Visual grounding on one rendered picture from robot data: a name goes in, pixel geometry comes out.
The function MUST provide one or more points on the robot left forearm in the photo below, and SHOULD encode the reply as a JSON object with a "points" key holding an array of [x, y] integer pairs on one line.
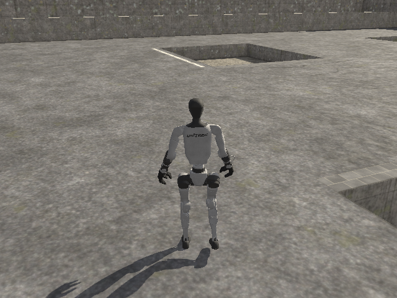
{"points": [[166, 163]]}

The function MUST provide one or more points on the right robot upper arm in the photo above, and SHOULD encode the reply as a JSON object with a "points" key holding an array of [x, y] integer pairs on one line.
{"points": [[220, 141]]}

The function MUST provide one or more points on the left robot upper arm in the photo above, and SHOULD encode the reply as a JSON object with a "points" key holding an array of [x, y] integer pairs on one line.
{"points": [[178, 131]]}

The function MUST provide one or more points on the robot right forearm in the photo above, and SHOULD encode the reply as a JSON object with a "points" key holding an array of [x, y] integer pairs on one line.
{"points": [[227, 161]]}

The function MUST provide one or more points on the robot left foot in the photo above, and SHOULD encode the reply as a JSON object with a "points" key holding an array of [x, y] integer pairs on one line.
{"points": [[185, 244]]}

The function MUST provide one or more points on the humanoid robot torso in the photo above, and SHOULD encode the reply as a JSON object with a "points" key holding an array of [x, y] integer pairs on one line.
{"points": [[197, 144]]}

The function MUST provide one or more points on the right robot hand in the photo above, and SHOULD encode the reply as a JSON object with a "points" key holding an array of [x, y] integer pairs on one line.
{"points": [[231, 170]]}

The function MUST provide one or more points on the left robot hand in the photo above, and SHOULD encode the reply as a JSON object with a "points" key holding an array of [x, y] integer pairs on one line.
{"points": [[163, 175]]}

